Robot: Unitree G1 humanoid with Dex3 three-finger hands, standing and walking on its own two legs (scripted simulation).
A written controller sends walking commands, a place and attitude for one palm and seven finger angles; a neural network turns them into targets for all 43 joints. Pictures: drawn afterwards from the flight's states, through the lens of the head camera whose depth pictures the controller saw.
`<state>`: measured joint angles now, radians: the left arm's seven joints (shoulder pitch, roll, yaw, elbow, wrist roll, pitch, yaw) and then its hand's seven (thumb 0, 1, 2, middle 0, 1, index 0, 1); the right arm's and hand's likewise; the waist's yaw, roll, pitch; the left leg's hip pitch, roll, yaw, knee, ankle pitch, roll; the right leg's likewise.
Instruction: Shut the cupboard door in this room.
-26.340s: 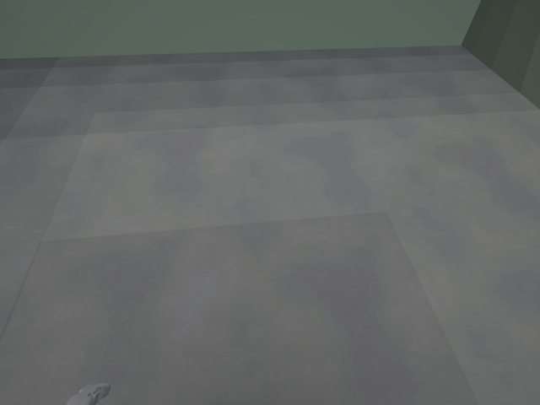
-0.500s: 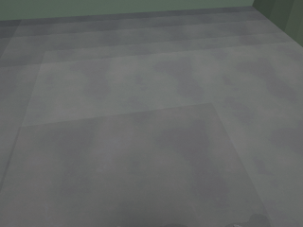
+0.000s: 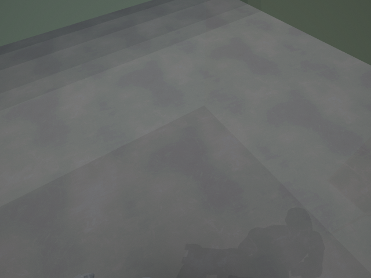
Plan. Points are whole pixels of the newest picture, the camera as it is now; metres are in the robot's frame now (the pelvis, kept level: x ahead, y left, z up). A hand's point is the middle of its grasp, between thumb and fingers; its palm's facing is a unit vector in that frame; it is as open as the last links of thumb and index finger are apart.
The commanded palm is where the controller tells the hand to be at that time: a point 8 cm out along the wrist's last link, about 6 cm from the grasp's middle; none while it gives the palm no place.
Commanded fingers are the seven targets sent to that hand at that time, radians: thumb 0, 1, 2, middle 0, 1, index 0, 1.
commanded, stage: turn or walk to find it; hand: left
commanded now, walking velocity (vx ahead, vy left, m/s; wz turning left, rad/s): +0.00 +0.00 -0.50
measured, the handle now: out of the picture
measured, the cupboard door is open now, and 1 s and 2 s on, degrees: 81 81 81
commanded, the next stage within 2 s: none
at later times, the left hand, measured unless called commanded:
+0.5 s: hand out of the picture +0.09 +0.19 -0.16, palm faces -0.15 -0.96 -0.23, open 7.4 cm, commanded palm none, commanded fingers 0.00 0.90 0.90 -0.20 -0.30 -0.20 -0.30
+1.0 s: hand (144, 261) +0.18 +0.13 -0.15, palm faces -0.50 -0.83 -0.25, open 7.4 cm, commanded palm none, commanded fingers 0.00 0.90 0.90 -0.20 -0.30 -0.20 -0.30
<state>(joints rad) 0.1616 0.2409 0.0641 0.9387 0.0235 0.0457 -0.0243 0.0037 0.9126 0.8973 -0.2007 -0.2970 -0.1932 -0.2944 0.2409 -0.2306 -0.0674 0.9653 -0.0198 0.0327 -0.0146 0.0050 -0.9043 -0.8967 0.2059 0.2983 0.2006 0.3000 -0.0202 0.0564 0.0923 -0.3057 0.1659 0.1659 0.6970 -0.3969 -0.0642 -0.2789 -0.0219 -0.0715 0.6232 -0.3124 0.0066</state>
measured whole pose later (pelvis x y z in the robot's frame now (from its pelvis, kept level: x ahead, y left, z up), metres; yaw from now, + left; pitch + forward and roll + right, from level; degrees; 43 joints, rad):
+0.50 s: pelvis +0.00 +0.00 +0.01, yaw -13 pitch +1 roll +0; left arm 0.23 0.22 0.07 0.95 0.03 0.04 0.01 0.00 0.91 0.90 -0.21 -0.30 -0.20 -0.30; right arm 0.10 -0.22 -0.05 0.91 0.00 0.04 -0.03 0.01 -0.91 -0.90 0.20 0.30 0.20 0.30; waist 0.03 -0.02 0.08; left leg -0.35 0.02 0.00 0.71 -0.39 -0.06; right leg -0.27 0.09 0.13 0.50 -0.24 -0.04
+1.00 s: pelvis -0.01 -0.01 +0.00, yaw -31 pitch +0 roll +1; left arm 0.14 0.24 0.06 0.93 0.02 0.06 -0.03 0.00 0.91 0.90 -0.20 -0.30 -0.19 -0.29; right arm 0.27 -0.21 -0.07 0.97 -0.02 0.02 -0.01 0.01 -0.90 -0.90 0.21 0.30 0.20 0.30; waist -0.03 0.01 0.10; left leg -0.23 0.16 0.26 0.61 -0.35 -0.04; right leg -0.31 -0.05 -0.08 0.64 -0.33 0.04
